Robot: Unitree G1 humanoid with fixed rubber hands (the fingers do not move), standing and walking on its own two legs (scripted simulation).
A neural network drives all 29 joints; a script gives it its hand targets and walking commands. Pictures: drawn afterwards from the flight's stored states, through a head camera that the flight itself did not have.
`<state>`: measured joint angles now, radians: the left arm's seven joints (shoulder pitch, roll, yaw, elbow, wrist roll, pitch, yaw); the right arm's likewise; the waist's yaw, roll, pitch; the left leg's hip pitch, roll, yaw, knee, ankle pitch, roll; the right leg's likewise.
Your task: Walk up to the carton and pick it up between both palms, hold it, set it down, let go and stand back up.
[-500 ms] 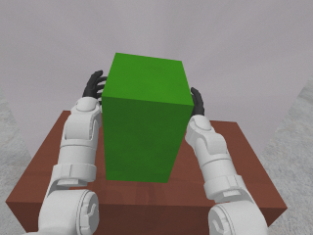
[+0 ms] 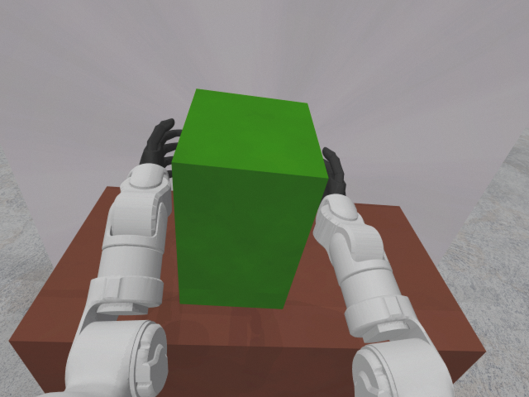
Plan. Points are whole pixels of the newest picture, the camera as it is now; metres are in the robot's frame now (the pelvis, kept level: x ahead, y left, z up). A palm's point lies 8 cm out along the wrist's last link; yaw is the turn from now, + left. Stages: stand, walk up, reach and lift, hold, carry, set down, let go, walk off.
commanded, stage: hold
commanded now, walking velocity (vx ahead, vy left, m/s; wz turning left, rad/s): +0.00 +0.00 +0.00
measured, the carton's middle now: (242, 205) +0.38 +0.03 +0.16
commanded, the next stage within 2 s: none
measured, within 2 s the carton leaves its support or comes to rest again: neither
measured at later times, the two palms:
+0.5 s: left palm (155, 170) +0.38 +0.16 +0.22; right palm (330, 198) +0.36 -0.10 +0.20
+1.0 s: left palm (155, 170) +0.38 +0.16 +0.22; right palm (331, 198) +0.36 -0.10 +0.20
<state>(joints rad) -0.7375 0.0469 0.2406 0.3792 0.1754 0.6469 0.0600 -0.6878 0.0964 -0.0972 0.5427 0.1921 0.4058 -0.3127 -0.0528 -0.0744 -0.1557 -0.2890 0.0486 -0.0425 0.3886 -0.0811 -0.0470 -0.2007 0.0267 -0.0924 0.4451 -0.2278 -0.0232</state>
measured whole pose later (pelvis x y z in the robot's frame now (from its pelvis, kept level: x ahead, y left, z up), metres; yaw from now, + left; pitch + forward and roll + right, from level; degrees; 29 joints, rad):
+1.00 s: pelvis +0.00 +0.00 +0.00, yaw +0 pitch -1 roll +0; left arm -0.74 0.04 0.24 0.38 0.18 0.65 0.06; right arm -0.69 0.09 -0.09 0.54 0.19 0.41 -0.31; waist -0.05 -0.07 -0.16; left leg -0.29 0.05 -0.04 0.39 -0.08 -0.05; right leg -0.20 0.03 -0.09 0.45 -0.23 -0.02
